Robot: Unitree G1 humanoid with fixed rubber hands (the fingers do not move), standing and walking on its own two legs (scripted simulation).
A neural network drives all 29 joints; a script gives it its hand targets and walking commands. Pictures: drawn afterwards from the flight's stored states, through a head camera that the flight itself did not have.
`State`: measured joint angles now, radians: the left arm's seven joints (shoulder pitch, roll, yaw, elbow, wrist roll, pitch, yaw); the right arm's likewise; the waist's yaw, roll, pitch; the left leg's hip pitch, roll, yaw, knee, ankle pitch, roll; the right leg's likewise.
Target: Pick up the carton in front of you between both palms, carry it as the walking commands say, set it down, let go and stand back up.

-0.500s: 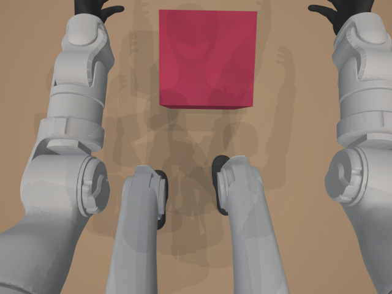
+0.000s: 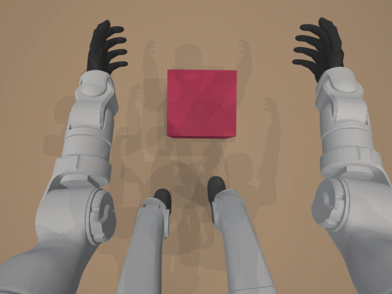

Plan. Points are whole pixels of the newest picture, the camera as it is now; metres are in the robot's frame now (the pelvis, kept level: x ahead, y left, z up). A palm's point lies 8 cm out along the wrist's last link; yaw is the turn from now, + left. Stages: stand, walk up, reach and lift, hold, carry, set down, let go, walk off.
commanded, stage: let go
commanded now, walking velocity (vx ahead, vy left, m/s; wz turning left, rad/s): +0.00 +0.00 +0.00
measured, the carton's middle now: (200, 109) +0.48 -0.05 -0.52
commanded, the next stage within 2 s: stand in 1.20 s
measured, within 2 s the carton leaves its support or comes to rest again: neither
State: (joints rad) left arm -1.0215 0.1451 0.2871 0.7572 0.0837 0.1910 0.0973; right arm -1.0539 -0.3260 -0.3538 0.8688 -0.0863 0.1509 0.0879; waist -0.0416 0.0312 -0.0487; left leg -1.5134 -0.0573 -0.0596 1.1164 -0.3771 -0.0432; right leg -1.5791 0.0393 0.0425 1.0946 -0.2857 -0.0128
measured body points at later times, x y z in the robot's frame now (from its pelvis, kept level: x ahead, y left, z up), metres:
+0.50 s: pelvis +0.07 +0.01 +0.10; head +0.22 +0.00 +0.52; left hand +0.36 +0.20 -0.01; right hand +0.33 -0.25 +0.00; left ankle +0.05 +0.13 -0.61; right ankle +0.08 -0.10 -0.61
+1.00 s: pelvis +0.08 +0.03 +0.13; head +0.10 +0.03 +0.57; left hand +0.26 +0.26 +0.05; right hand +0.25 -0.21 +0.05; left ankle +0.05 +0.13 -0.61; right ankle +0.08 -0.10 -0.61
